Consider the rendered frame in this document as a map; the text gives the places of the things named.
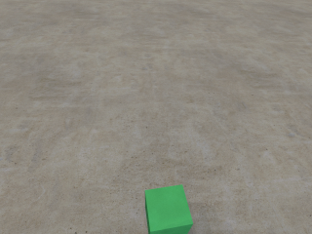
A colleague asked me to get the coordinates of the carton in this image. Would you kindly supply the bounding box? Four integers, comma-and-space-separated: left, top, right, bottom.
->
144, 184, 193, 234

